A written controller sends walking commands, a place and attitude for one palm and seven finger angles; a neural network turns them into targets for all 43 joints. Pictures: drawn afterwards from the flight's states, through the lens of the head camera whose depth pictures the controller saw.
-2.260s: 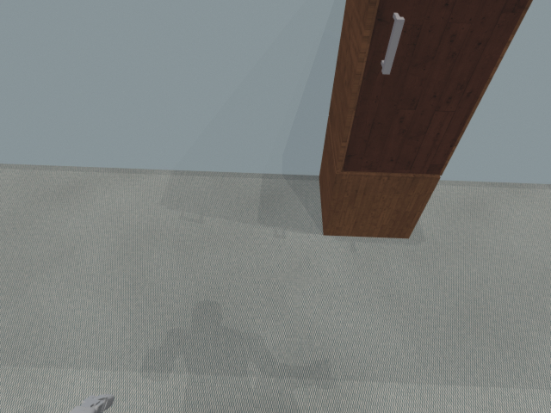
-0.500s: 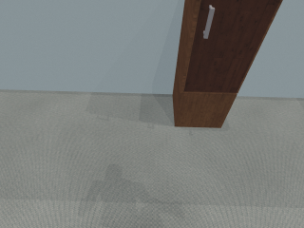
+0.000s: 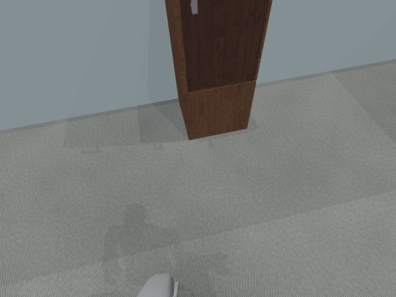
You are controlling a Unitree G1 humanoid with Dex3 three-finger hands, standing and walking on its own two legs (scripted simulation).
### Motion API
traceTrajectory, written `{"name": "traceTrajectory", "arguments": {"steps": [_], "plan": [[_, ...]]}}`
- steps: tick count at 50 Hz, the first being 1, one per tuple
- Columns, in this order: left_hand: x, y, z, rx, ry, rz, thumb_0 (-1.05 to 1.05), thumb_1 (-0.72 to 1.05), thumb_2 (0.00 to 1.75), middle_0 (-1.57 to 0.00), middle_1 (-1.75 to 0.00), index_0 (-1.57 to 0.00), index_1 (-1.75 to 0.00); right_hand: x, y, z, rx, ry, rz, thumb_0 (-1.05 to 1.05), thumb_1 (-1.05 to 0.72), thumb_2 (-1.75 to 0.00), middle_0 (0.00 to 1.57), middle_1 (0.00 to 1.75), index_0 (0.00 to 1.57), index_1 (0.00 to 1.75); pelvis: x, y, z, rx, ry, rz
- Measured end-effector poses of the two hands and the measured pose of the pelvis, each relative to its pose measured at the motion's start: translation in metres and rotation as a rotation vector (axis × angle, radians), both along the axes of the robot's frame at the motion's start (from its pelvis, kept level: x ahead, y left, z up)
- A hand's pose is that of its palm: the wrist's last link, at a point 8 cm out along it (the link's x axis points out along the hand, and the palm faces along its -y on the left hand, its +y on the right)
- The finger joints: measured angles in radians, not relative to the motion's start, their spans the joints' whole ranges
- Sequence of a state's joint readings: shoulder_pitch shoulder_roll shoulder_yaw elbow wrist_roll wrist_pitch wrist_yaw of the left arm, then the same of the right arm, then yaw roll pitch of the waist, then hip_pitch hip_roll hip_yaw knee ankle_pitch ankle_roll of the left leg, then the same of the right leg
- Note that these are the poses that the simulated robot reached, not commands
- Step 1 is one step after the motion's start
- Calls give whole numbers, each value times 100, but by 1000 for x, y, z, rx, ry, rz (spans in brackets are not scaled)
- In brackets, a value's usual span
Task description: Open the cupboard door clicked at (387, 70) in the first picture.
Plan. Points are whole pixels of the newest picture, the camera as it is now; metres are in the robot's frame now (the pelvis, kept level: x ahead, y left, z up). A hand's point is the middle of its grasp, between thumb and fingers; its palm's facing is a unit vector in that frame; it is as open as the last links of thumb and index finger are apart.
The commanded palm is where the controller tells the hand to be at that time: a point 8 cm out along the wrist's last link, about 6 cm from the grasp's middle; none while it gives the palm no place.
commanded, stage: walk to a spot facing it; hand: left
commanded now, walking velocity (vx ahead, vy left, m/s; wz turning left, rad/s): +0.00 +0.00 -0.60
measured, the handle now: out of the picture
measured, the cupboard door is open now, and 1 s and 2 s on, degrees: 0 0 0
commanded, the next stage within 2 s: none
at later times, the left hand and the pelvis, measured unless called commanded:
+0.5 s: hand out of the picture +0.10 +0.28 -0.17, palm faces -0.21 -0.96 -0.21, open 7.4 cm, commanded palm none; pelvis -0.02 +0.09 +0.01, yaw -17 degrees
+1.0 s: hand (149, 279) +0.17 +0.14 -0.15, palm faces -0.57 -0.79 -0.23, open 7.4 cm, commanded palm none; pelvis -0.03 +0.05 -0.01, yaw -36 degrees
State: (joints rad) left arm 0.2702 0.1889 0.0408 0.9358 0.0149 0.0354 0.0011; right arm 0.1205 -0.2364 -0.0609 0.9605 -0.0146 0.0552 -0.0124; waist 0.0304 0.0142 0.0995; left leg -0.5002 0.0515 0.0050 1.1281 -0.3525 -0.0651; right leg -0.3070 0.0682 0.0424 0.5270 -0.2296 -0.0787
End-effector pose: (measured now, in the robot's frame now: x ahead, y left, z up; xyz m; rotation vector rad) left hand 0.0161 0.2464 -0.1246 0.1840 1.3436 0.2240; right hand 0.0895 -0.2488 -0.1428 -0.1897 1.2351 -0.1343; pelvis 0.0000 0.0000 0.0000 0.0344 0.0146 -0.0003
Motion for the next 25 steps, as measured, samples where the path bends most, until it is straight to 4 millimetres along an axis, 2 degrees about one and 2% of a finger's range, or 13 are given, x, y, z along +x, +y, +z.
{"name": "traceTrajectory", "arguments": {"steps": [8, 12, 16, 19, 25], "plan": [[26, 13, 1, -7, -44, -76, 0, 90, 90, -21, -30, -20, -30, -6, -4, 15, -51, -55, -72, 0, -90, -90, 20, 29, 20, 30, -4, 13, 3, -14, 17, -80], [38, 30, -4, -12, -65, -119, 0, 90, 90, -21, -30, -20, -30, -8, 8, 23, -69, -97, -102, 0, -90, -90, 20, 29, 20, 30, -9, 28, 2, -25, 19, -124], [51, 52, -13, -23, -77, -166, 0, 90, 90, -21, -30, -20, -30, -16, 27, 32, -89, -144, -135, 0, -90, -90, 20, 29, 20, 30, -15, 49, -1, -37, 23, -170], [63, 70, -23, -38, -89, -201, 0, 90, 90, -21, -30, -20, -30, -34, 44, 36, -113, -169, -170, 0, -90, -90, 20, 29, 20, 30, -20, 67, -6, -41, 15, -203], [88, 88, -16, -64, -109, -296, 0, 91, 90, -20, -30, -20, -30, -91, 74, 48, -127, -108, -260, 0, -90, -90, 20, 29, 20, 30, -24, 87, 5, -77, -11, -292]]}}
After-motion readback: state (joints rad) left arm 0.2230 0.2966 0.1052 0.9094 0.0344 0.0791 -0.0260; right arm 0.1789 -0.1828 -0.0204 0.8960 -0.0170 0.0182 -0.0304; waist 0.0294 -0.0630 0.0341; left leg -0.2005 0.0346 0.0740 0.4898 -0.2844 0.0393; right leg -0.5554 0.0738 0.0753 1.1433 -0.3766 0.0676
